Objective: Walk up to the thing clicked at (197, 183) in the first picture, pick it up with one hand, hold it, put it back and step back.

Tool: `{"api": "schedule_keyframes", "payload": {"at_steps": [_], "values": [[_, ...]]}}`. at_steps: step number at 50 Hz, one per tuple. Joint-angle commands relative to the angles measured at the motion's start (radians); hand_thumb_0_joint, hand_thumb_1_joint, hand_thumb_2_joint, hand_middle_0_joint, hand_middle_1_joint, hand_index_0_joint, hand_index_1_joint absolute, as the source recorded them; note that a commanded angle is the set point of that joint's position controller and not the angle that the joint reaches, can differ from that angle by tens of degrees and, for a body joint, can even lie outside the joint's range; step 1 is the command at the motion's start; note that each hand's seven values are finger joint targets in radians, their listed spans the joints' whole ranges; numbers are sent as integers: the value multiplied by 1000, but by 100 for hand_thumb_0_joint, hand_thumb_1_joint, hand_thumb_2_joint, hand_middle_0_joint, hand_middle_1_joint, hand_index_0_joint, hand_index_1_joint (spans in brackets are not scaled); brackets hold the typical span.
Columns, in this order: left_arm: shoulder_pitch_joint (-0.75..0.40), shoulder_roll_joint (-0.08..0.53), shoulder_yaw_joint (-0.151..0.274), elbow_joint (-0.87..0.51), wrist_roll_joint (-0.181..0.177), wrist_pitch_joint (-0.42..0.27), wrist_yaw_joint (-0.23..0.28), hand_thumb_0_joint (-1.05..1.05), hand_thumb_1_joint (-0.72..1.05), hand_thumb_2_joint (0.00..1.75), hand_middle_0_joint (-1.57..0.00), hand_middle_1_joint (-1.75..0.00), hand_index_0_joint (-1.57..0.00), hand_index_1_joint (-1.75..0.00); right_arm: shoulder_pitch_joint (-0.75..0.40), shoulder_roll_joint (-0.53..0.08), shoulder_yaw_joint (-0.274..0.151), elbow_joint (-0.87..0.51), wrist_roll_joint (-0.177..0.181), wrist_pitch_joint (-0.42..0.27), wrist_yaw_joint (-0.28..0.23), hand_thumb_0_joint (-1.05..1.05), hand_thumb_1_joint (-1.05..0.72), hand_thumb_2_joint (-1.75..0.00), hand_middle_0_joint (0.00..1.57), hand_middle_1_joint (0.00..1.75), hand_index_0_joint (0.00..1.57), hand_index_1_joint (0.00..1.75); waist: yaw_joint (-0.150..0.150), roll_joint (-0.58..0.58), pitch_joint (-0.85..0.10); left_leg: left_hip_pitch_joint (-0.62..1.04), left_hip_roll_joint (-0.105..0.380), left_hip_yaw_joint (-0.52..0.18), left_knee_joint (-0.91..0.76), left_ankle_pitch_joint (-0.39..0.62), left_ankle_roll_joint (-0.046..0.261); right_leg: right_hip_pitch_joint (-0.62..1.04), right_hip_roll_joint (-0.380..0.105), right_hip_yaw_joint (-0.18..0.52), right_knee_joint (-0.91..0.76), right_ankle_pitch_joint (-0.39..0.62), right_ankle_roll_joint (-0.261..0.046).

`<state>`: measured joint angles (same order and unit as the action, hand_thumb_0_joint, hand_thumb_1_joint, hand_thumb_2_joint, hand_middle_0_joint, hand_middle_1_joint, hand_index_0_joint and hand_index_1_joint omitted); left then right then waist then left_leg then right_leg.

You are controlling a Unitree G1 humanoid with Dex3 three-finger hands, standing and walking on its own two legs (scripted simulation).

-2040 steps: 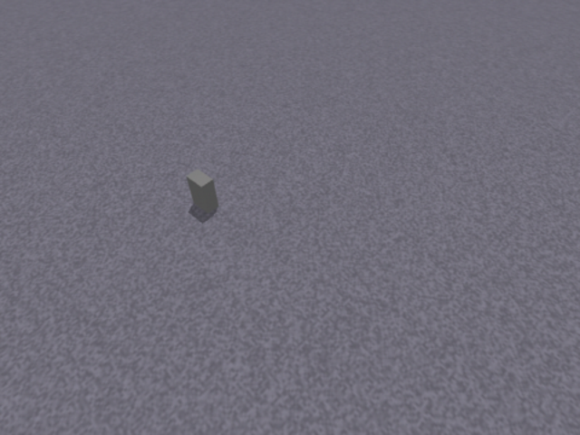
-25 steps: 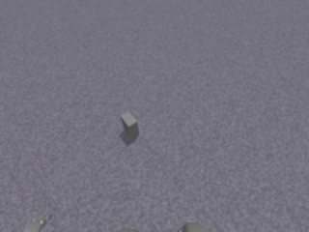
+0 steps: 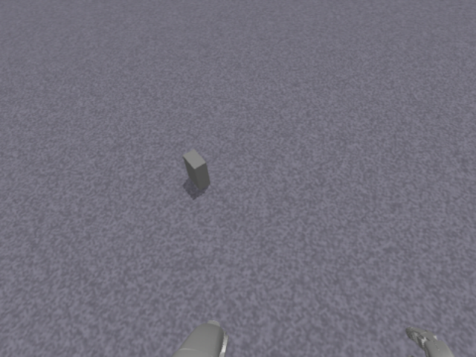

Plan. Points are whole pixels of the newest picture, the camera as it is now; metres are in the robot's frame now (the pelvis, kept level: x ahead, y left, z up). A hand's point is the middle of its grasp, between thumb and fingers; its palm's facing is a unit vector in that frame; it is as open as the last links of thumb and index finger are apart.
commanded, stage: step back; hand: left
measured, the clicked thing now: (197, 170) +0.98 +0.27 -0.67
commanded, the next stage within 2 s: stand in 1.08 s
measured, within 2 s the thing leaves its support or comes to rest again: neither
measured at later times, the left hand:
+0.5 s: hand out of the picture -0.04 +0.27 -0.14, palm faces +0.11 -0.92 -0.38, open 7.3 cm
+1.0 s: hand out of the picture +0.05 +0.30 -0.13, palm faces +0.08 -0.92 -0.39, open 7.3 cm
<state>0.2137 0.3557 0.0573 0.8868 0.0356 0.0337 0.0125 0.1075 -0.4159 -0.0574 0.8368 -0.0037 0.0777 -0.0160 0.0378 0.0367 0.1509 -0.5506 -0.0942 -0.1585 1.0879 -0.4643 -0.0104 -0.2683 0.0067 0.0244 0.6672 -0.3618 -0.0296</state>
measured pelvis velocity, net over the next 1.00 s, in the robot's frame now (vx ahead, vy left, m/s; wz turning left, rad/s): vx -0.03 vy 0.02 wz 0.08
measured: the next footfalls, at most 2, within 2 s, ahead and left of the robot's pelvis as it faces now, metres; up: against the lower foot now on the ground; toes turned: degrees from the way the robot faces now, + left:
left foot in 0.22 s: -0.03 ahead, +0.14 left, +0.00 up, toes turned +5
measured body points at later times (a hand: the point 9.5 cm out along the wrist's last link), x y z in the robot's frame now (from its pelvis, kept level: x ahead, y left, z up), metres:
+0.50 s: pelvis -0.07 +0.00 +0.00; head -0.06 +0.00 +0.45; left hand -0.04 +0.32 -0.12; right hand +0.04 -0.30 -0.12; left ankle -0.09 +0.13 -0.71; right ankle -0.02 -0.11 -0.72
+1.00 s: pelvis -0.03 +0.02 +0.01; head -0.01 +0.02 +0.46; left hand +0.05 +0.34 -0.11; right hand +0.08 -0.27 -0.12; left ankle -0.07 +0.14 -0.72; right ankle -0.02 -0.10 -0.72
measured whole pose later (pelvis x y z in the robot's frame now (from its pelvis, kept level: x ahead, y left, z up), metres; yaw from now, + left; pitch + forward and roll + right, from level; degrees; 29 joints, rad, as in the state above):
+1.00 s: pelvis -0.03 +0.02 +0.01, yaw +4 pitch -2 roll +0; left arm 0.10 0.37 0.03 1.04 0.01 -0.04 0.01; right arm 0.11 -0.34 -0.04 1.06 -0.02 -0.01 0.00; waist 0.00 0.01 0.07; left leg -0.17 0.00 0.02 0.56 -0.35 0.01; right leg -0.23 -0.01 0.01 0.57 -0.30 0.00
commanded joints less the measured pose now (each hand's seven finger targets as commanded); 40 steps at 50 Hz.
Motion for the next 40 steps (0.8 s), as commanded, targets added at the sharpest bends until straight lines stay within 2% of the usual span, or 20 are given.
{"api": "schedule_keyframes", "payload": {"at_steps": [1,6,9,10,11,12,13,15,18,20,21,22,23,24,30,32,33,36,38,40], "values": [[-81,270,81,-119,15,-50,26,0,90,90,-20,-30,-20,-30,64,-166,-40,-40,-9,-39,-10,0,-90,-90,20,30,20,30,-21,-141,-146,46,2,13,102,6,-14,24,-215,166,-200,313,-154],[18,297,92,-79,16,-49,15,0,90,90,-20,-30,-20,-30,0,-155,-43,-34,-31,-56,6,0,-90,-90,20,30,20,30,51,-226,-134,72,67,101,-300,-100,-9,139,-259,263,-279,-136,-167],[-66,310,82,-86,5,-39,5,0,90,90,-20,-30,-20,-30,136,-149,-54,49,-26,-72,16,0,-90,-90,20,30,20,30,-34,-233,-148,392,72,181,-646,54,35,-54,-249,201,-262,-149,-120],[-35,260,62,-83,6,-37,2,0,90,90,-20,-30,-20,-30,154,-154,-62,71,-29,-81,15,0,-90,-90,20,30,20,30,-38,-146,-152,480,65,145,-730,107,46,-104,-197,141,-169,-123,-83],[-8,212,43,-80,-1,-37,-1,0,90,90,-20,-30,-20,-30,171,-194,-75,76,-44,-89,13,0,-90,-90,20,30,20,30,-45,6,-174,582,196,-99,-777,-45,86,-259,-129,81,-29,-140,-31],[-88,200,41,-79,-20,-41,-1,0,90,90,-20,-30,-20,-30,97,-276,-75,53,-43,-92,15,0,-90,-90,20,30,20,30,-65,153,-115,357,411,-396,-884,-366,206,-280,-11,-53,105,-201,21],[-124,269,65,-66,-8,-46,0,0,90,90,-20,-30,-20,-30,40,-295,-80,37,-35,-97,19,0,-90,-90,20,30,20,30,-67,97,-39,168,455,-416,-910,-399,267,-179,-53,35,207,-204,20],[-77,220,53,-39,-24,-56,-18,0,90,90,-20,-30,-20,-30,-14,-194,-42,41,-42,-115,13,0,-90,-90,20,30,20,30,-18,34,-45,257,322,-182,-815,-100,191,-151,-48,37,151,-99,9],[0,199,52,20,-19,-75,-22,0,90,90,-20,-30,-20,-30,-23,-190,-43,56,-34,-104,23,0,-90,-90,20,30,20,30,-4,122,-106,227,253,-33,-719,-18,133,70,-8,-57,-136,9,13],[10,212,60,38,-5,-85,-8,0,90,90,-20,-30,-20,-30,12,-147,-29,56,-25,-89,22,0,-90,-90,20,30,20,30,2,58,-120,146,213,25,-596,58,88,236,0,-11,-265,77,-2],[18,263,71,40,1,-93,1,0,90,90,-20,-30,-20,-30,10,-106,-19,46,-19,-89,23,0,-90,-90,20,30,20,30,10,-70,-111,19,135,57,-484,-8,44,254,-137,240,-319,-31,-52],[23,333,77,47,1,-95,-1,0,90,90,-20,-30,-20,-30,21,-115,-25,55,-20,-81,16,0,-90,-90,20,30,20,30,11,-163,-97,76,72,98,-327,-115,31,101,-306,458,-438,-315,-139],[-40,339,78,21,4,-96,-3,0,90,90,-20,-30,-20,-30,56,-148,-38,76,-25,-78,14,0,-90,-90,20,30,20,30,-13,-138,-56,135,107,71,-252,-111,19,-21,-378,524,-460,-395,-198],[-76,317,74,8,0,-97,-2,0,90,90,-20,-30,-20,-30,71,-161,-41,85,-20,-83,18,0,-90,-90,20,30,20,30,-29,-98,-35,146,123,61,-253,-74,21,-52,-361,473,-441,-352,-207],[-129,236,38,12,-3,-77,-12,0,90,90,-20,-30,-20,-30,159,-135,-54,141,-39,-105,22,0,-90,-90,20,30,20,30,-80,-119,-129,431,107,116,-638,95,43,-165,-170,134,-257,-125,-66],[-101,158,16,23,-24,-69,-17,0,90,90,-20,-30,-20,-30,68,-212,-61,114,-47,-121,13,0,-90,-90,20,30,20,30,-46,121,-104,370,366,-283,-875,-184,138,-227,-8,-14,11,-82,8],[-95,219,37,47,-19,-70,-11,0,90,90,-20,-30,-20,-30,15,-230,-60,99,-39,-122,16,0,-90,-90,20,30,20,30,-39,70,-67,248,416,-297,-862,-154,206,-129,-34,14,83,-126,14],[-76,181,25,68,-27,-87,-10,0,90,90,-20,-30,-20,-30,-18,-177,-39,108,-38,-129,12,0,-90,-90,20,30,20,30,-11,90,-107,343,321,-67,-707,335,148,-42,-38,-6,-99,-29,4],[-41,193,28,94,-24,-101,-2,0,90,90,-20,-30,-20,-30,-31,-157,-32,116,-17,-118,13,0,-90,-90,20,30,20,30,1,97,-167,320,250,47,-593,571,75,144,-49,17,-247,294,-1],[-50,266,41,93,-25,-105,3,0,90,90,-20,-30,-20,-30,18,-135,-29,118,-6,-111,6,0,-90,-90,20,30,20,30,-28,-4,-230,284,170,100,-537,420,30,199,-154,155,-177,437,-64]]}}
